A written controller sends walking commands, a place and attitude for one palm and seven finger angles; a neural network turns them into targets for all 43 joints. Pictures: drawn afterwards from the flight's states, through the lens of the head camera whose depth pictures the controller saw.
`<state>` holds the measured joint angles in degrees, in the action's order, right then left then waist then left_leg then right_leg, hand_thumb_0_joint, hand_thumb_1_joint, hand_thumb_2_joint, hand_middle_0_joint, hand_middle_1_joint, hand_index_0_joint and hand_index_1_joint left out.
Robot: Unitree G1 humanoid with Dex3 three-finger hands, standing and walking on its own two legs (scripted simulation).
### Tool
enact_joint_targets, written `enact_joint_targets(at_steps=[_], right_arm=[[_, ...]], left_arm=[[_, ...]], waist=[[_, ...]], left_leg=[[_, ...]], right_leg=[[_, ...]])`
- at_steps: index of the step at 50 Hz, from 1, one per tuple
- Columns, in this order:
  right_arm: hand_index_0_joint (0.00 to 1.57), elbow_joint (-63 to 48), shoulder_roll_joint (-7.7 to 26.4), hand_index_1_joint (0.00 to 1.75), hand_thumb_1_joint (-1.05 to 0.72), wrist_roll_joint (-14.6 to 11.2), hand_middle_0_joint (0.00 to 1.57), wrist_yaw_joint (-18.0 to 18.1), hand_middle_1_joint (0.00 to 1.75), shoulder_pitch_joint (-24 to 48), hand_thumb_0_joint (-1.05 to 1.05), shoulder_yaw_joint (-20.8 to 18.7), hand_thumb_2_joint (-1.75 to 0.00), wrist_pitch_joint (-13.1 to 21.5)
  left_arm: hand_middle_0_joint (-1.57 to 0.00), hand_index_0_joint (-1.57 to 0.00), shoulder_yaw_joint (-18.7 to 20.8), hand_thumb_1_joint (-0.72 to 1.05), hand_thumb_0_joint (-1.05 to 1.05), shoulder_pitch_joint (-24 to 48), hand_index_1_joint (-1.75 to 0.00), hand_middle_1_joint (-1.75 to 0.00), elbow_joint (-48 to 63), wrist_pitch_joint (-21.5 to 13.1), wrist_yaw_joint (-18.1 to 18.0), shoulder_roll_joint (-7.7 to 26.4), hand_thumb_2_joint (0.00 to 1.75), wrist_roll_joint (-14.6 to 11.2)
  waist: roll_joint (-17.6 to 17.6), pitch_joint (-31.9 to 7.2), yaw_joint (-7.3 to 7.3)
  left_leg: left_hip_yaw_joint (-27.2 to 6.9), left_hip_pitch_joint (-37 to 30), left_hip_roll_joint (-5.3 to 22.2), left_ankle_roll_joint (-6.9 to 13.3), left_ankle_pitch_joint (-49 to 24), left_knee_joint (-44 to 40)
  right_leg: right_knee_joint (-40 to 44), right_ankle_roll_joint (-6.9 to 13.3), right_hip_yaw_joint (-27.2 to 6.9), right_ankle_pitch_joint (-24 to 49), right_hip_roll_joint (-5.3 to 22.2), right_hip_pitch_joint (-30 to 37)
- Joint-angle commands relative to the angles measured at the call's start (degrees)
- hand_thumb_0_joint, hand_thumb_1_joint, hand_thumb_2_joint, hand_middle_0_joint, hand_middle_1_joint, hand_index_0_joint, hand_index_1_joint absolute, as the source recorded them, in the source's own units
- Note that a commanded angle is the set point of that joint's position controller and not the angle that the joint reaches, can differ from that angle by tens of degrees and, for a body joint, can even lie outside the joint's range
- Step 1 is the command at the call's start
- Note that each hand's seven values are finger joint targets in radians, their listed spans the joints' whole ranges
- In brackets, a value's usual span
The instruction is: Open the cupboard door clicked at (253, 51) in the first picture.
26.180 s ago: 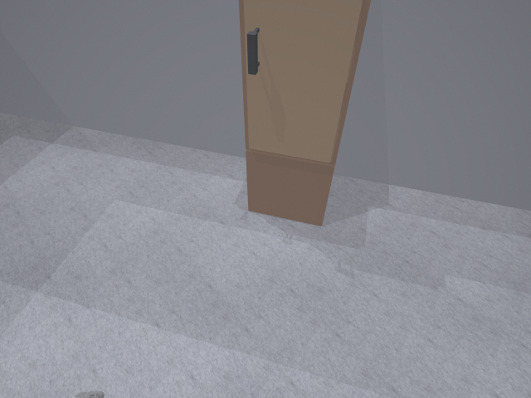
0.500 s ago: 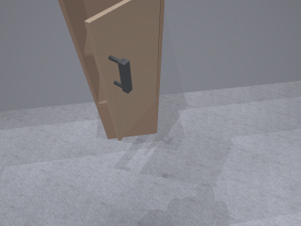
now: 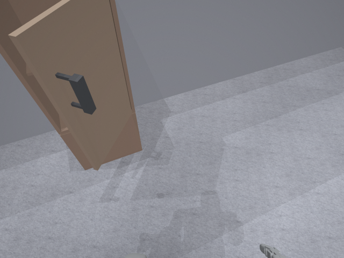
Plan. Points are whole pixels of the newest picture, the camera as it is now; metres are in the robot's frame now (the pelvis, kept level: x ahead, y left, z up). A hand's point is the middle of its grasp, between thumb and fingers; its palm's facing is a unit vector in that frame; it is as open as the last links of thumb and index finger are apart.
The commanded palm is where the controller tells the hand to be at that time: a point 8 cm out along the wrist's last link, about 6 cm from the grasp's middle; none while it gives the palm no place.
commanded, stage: walk to a spot facing it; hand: left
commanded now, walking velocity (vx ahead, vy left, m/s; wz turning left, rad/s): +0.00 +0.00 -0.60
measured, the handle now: (76, 93) +0.48 +0.31 +0.07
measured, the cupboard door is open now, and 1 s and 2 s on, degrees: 48 48 48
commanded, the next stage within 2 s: none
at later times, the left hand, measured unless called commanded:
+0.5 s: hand (121, 247) +0.16 +0.15 -0.16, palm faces -0.29 -0.91 -0.29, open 7.3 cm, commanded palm none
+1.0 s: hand (171, 200) +0.29 +0.03 -0.16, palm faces -0.62 -0.76 -0.16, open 7.4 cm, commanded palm none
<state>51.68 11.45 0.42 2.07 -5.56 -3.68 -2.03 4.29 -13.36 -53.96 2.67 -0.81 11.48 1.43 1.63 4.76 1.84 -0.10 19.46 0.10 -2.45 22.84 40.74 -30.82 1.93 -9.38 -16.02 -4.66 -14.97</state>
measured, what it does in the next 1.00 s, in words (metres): steps on the spot, turning right: left foot, then right foot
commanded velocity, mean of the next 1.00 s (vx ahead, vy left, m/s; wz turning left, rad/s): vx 0.15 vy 0.00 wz -0.59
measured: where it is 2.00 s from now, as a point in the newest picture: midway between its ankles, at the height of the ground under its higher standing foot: (245, 229)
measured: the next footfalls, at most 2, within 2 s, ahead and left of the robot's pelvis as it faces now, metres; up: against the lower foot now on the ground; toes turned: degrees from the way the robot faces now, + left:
left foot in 0.04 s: +0.04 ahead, +0.14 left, +0.00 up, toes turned -2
right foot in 0.36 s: +0.02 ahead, -0.13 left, +0.00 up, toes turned -17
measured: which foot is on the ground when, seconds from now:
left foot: up 0.00-0.02, down 0.04-0.34, up 0.36-0.68, down 0.70-1.00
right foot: down 0.00-0.04, up 0.06-0.34, down 0.36-0.70, up 0.72-1.00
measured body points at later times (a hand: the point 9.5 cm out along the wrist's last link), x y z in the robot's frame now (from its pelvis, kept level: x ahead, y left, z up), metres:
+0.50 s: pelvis +0.00 -0.02 -0.01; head +0.05 -0.05 +0.44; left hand +0.17 +0.20 -0.14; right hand -0.04 -0.29 -0.16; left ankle +0.02 +0.13 -0.67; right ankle -0.01 -0.12 -0.74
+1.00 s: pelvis +0.08 -0.05 +0.00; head +0.13 -0.08 +0.45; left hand +0.32 +0.07 -0.14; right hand -0.10 -0.20 -0.14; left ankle +0.08 +0.10 -0.74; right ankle +0.06 -0.21 -0.69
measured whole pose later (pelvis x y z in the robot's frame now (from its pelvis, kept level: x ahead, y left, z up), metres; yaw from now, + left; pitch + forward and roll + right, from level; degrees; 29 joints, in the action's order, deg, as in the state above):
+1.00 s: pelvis +0.08 -0.05 +0.00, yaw -37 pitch +2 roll +0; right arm 57.0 9.3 2.6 1.2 -25.2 -1.3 2.8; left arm 4.5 -6.1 -53.0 2.7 3.7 12.5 1.9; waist 0.8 4.2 -2.2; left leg 15.4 2.7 7.1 -2.8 19.6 22.0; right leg -50.7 -0.6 4.6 -14.0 5.0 -33.5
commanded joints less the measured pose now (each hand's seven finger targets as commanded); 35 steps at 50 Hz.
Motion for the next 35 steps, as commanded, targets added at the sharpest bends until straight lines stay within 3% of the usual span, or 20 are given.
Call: enact_joint_targets(at_steps=[1, 2, 3, 6, 8, 11, 13, 15, 16, 17, 18, 19, 20, 22, 25, 30, 32, 33, 34, 35], right_arm=[[0.20, -2.4, 11.5, 0.30, -0.90, 0.6, 0.20, 1.2, 0.30, -9.5, 0.00, -1.9, -0.90, 2.5], [0.20, -3.2, 14.2, 0.30, -0.90, 1.1, 0.20, 1.5, 0.30, -11.4, 0.00, -2.1, -0.90, 2.2], [0.20, -3.6, 13.6, 0.30, -0.90, 1.6, 0.20, 1.5, 0.30, -11.3, 0.00, -1.8, -0.90, 2.1], [0.20, -5.4, 9.6, 0.30, -0.90, 1.6, 0.20, 1.3, 0.30, -5.2, 0.00, -0.5, -0.90, 2.3], [0.20, -4.8, 9.9, 0.30, -0.90, 1.8, 0.20, 1.3, 0.30, -6.7, 0.00, -0.7, -0.90, 2.3], [0.20, -3.4, 11.2, 0.30, -0.90, 1.7, 0.20, 1.0, 0.30, -10.5, 0.00, -1.4, -0.90, 2.1], [0.20, -3.1, 11.9, 0.30, -0.90, 1.6, 0.20, 0.6, 0.30, -10.7, 0.00, -1.8, -0.90, 1.8], [0.20, -3.3, 12.2, 0.30, -0.90, 1.3, 0.20, 0.3, 0.30, -9.4, 0.00, -2.0, -0.90, 1.5], [0.20, -3.8, 11.5, 0.30, -0.90, 0.9, 0.20, -0.1, 0.30, -8.8, 0.00, -2.0, -0.90, 1.3], [0.20, -5.5, 6.9, 0.30, -0.90, 0.2, 0.20, -0.5, 0.30, -8.8, 0.00, -1.1, -0.90, 1.2], [0.20, -7.2, 7.5, 0.30, -0.90, 0.1, 0.20, -0.2, 0.30, -4.5, 0.00, -0.8, -0.90, 0.6], [0.20, -6.2, 7.1, 0.30, -0.90, 0.1, 0.20, 0.1, 0.30, -3.7, 0.00, -1.0, -0.90, 0.2], [0.20, -5.8, 7.4, 0.30, -0.90, 0.0, 0.20, 0.1, 0.30, -4.0, 0.00, -1.0, -0.90, 0.1], [0.20, -4.2, 6.6, 0.30, -0.90, 0.2, 0.20, -0.3, 0.30, -5.0, 0.00, -0.9, -0.90, 0.0], [0.20, -3.4, 4.9, 0.30, -0.90, 0.2, 0.20, -0.5, 0.30, -6.0, 0.00, -0.5, -0.90, -0.2], [0.20, -4.6, 5.4, 0.30, -0.90, 0.5, 0.20, -1.0, 0.30, -6.4, 0.00, -0.8, -0.90, 0.9], [0.20, -3.1, 5.6, 0.30, -0.90, 0.5, 0.20, -0.9, 0.30, -12.2, 0.00, -0.7, -0.90, 2.0], [0.20, -1.6, 7.1, 0.30, -0.90, 0.8, 0.20, -0.5, 0.30, -16.2, 0.00, -0.9, -0.90, 2.6], [0.20, -0.3, 12.4, 0.30, -0.90, 1.8, 0.20, 0.1, 0.30, -21.2, 0.00, -1.9, -0.90, 3.2], [0.20, -0.5, 16.0, 0.30, -0.90, 2.2, 0.20, 0.8, 0.30, -24.3, 0.00, -2.3, -0.90, 3.5]], left_arm=[[-0.20, -0.20, 2.0, 0.90, 0.00, 0.1, -0.30, -0.30, 5.7, -0.9, 0.3, 6.1, 0.90, -0.9], [-0.20, -0.20, 1.7, 0.90, 0.00, 1.4, -0.30, -0.30, 7.2, -1.2, 0.8, 5.9, 0.90, -0.6], [-0.20, -0.20, 1.9, 0.90, 0.00, 3.3, -0.30, -0.30, 7.7, -1.1, 1.3, 7.2, 0.90, 0.1], [-0.20, -0.20, 2.3, 0.90, 0.00, 3.4, -0.30, -0.30, 6.2, -0.5, 2.5, 6.4, 0.90, -0.1], [-0.20, -0.20, 1.6, 0.90, 0.00, 4.8, -0.30, -0.30, 7.0, -0.2, 2.9, 5.0, 0.90, -0.3], [-0.20, -0.20, 1.0, 0.90, 0.00, 6.5, -0.30, -0.30, 7.4, -0.7, 3.1, 4.4, 0.90, -0.2], [-0.20, -0.20, 0.9, 0.90, 0.00, 6.2, -0.30, -0.30, 7.2, -0.9, 3.1, 4.5, 0.90, -0.3], [-0.20, -0.20, 1.4, 0.90, 0.00, 2.8, -0.30, -0.30, 6.0, -1.2, 3.0, 5.7, 0.90, -0.3], [-0.20, -0.20, 1.9, 0.90, 0.00, -1.2, -0.30, -0.30, 4.9, -1.7, 2.6, 8.4, 0.90, -0.1], [-0.20, -0.20, 3.3, 0.90, 0.00, -4.0, -0.30, -0.30, 4.1, -2.4, 1.6, 15.5, 0.90, 0.5], [-0.20, -0.20, 3.5, 0.90, 0.00, -7.3, -0.30, -0.30, 3.1, -2.1, 0.8, 17.9, 0.90, -0.4], [-0.20, -0.20, 3.4, 0.90, 0.00, -5.4, -0.30, -0.30, 3.4, -1.8, 0.1, 15.9, 0.90, -0.2], [-0.20, -0.20, 3.2, 0.90, 0.00, -1.4, -0.30, -0.30, 4.3, -1.5, -0.4, 14.2, 0.90, -0.2], [-0.20, -0.20, 2.4, 0.90, 0.00, 2.8, -0.30, -0.30, 5.7, -1.3, -0.7, 11.7, 0.90, -0.1], [-0.20, -0.20, 2.3, 0.90, 0.00, 3.2, -0.30, -0.30, 5.6, -1.4, -0.5, 12.1, 0.90, 0.1], [-0.20, -0.20, 2.7, 0.90, 0.00, 3.1, -0.30, -0.30, 5.6, -1.5, 0.6, 12.4, 0.90, 0.3], [-0.20, -0.20, 2.7, 0.90, 0.00, 5.7, -0.30, -0.30, 6.1, -1.7, 1.0, 11.8, 0.90, 0.1], [-0.20, -0.20, 2.2, 0.90, 0.00, 6.6, -0.30, -0.30, 6.8, -1.6, 1.4, 9.6, 0.90, -0.2], [-0.20, -0.20, 1.3, 0.90, 0.00, 6.8, -0.30, -0.30, 8.3, -1.6, 2.0, 5.0, 0.90, -0.5], [-0.20, -0.20, 1.3, 0.90, 0.00, 10.4, -0.30, -0.30, 11.0, -2.1, 2.4, 4.5, 0.90, -0.5]], waist=[[-13.5, -9.6, -3.78], [-18.5, -7.6, -4.04], [-11.2, -5.4, -4.62], [-13.4, -3.5, -1.13], [-12.6, -4.2, -1.79], [-13.1, -5.7, -3.96], [-13.9, -6.0, -3.74], [-12.2, -6.1, -1.48], [-6.6, -7.9, 0.63], [13.5, -9.4, 1.78], [15.2, -9.1, 4.70], [13.1, -8.7, 3.56], [13.9, -7.2, 1.66], [8.5, -7.4, -0.54], [5.2, -6.3, -1.32], [7.4, -4.1, -0.99], [6.5, -4.0, -4.28], [1.3, -3.6, -6.16], [-15.6, -3.6, -8.33], [-20.8, -2.0, -9.33]], left_leg=[[-16.5, -22.2, 17.6, 6.0, -16.4, -22.0], [-24.5, -19.8, 28.5, 13.1, -26.4, -23.7], [-23.1, -12.4, 28.4, 15.3, -24.2, -24.1], [-7.6, -9.0, 19.1, 11.1, -30.6, -21.2], [-2.3, -10.8, 17.2, 9.9, -33.9, -19.6], [1.0, -13.4, 17.4, 9.1, -36.9, -16.8], [2.0, -13.1, 18.0, 8.5, -36.4, -15.1], [4.0, -8.2, 17.4, 5.8, -29.6, -10.6], [6.4, -3.2, 15.3, 3.1, -23.3, -3.4], [12.3, 11.1, 7.2, -0.9, -0.7, 11.3], [5.1, 14.1, 4.3, -1.2, 16.1, 20.9], [0.2, 15.8, 5.0, -0.7, 13.1, 25.7], [-0.7, 17.1, 5.9, -0.8, 9.0, 27.1], [0.3, 12.3, 5.9, -1.3, 3.9, 24.6], [1.9, 7.9, 3.9, -1.5, 2.3, 16.7], [2.8, 2.2, 2.0, -0.6, 2.9, 3.9], [3.9, -8.8, 1.1, -0.1, -1.3, -7.3], [2.0, -18.1, 3.2, 1.0, 0.1, -15.5], [-15.5, -24.6, 17.0, 5.3, 15.6, -25.5], [-30.6, -21.5, 30.1, 11.0, 23.2, -33.5]], right_leg=[[-8.7, -0.4, -3.2, 0.2, 1.2, -15.0], [-22.3, -3.1, 5.6, -20.5, 0.5, -19.5], [-31.5, -3.6, 5.0, -19.3, 2.7, -18.1], [-36.6, -4.7, 7.2, -11.5, 5.9, -18.0], [-28.6, -4.9, 10.0, -11.1, 6.1, -15.4], [-16.5, -4.1, 14.1, -10.0, 4.7, -10.3], [-11.2, -3.2, 15.0, -8.4, 4.2, -7.0], [-1.8, -2.2, 15.4, 0.3, 4.0, 1.4], [4.8, -0.8, 12.2, 8.3, 6.4, 10.1], [10.7, 5.0, -9.2, 23.6, 21.9, 19.5], [10.8, 11.0, -15.2, 32.6, 28.3, 15.6], [10.8, 11.7, -14.8, 24.2, 24.8, 13.4], [10.2, 11.1, -12.7, 21.2, 22.1, 12.4], [8.9, 9.3, -6.7, 22.1, 18.6, 7.8], [9.2, 9.0, -6.3, 20.8, 17.0, 4.0], [14.2, 9.2, -12.3, -8.1, 15.6, -1.2], [12.1, 7.2, -11.3, -16.8, 13.0, -8.9], [7.6, 4.6, -8.4, -20.6, 9.4, -17.2], [-8.7, 1.2, 0.1, -22.0, 1.2, -28.3], [-23.6, -1.3, 8.6, -20.3, 1.4, -32.7]])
